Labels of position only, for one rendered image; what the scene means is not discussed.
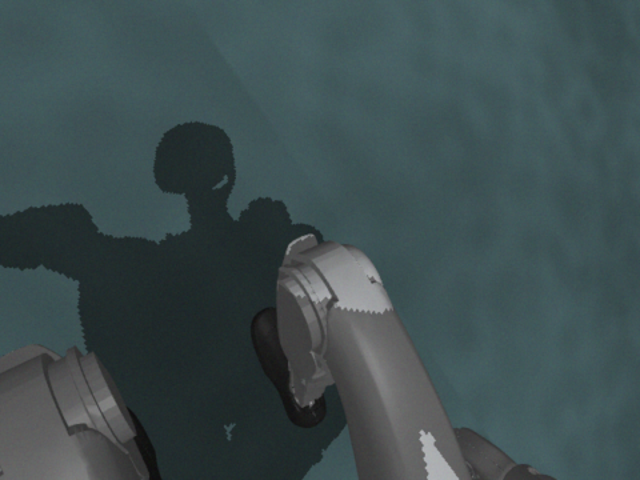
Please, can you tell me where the right robot arm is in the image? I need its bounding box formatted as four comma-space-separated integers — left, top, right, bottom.
503, 464, 557, 480

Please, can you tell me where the left robot foot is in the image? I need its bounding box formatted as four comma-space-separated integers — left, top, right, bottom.
126, 406, 162, 480

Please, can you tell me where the right robot hand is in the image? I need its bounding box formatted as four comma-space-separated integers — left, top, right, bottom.
453, 427, 518, 480

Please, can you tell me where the right robot foot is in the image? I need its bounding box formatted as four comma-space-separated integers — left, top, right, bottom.
251, 307, 326, 428

